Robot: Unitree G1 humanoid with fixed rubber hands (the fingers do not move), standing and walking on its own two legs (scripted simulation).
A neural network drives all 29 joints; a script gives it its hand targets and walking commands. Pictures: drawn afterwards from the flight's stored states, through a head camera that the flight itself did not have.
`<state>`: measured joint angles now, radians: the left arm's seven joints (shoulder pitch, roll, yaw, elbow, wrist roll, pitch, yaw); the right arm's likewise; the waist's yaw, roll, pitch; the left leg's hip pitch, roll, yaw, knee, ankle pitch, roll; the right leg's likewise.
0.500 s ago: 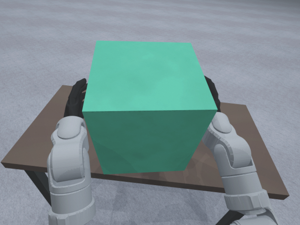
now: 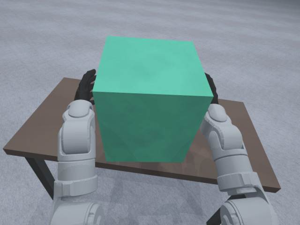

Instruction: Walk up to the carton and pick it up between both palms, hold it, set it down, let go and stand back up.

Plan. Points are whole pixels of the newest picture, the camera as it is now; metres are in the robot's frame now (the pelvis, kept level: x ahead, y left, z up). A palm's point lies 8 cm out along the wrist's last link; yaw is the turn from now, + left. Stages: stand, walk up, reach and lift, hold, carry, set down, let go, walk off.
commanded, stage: hold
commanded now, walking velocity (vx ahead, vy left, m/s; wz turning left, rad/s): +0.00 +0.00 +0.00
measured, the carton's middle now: (147, 103) +0.39 +0.01 +0.17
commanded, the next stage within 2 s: none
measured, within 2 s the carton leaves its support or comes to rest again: neither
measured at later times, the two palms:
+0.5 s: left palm (81, 101) +0.36 +0.17 +0.19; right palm (205, 103) +0.37 -0.13 +0.19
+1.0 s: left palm (82, 102) +0.36 +0.17 +0.19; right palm (206, 103) +0.37 -0.13 +0.19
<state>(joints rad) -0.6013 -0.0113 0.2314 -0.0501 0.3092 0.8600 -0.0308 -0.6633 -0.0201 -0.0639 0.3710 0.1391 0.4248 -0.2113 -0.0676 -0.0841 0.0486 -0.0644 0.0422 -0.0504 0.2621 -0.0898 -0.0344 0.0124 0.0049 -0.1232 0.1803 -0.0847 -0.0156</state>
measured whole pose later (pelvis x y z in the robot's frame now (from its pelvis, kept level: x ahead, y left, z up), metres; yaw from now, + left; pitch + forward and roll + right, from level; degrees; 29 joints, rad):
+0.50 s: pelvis +0.01 +0.01 +0.00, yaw +0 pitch -7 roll -1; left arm -0.53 -0.03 0.19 -0.18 0.33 0.90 -0.02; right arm -0.60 -0.05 -0.02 0.28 0.20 0.44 -0.22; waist -0.08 -0.08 0.06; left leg -0.02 0.03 -0.04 0.27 -0.12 -0.02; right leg 0.07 -0.01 -0.12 0.15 -0.09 0.00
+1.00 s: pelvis +0.01 +0.01 +0.00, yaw +0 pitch -8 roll -1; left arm -0.54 -0.02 0.20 -0.14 0.31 0.89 -0.03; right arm -0.62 -0.05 -0.01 0.31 0.22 0.44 -0.24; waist -0.07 -0.08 0.06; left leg -0.02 0.04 -0.04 0.27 -0.12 -0.03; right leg 0.06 0.00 -0.11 0.16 -0.09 -0.01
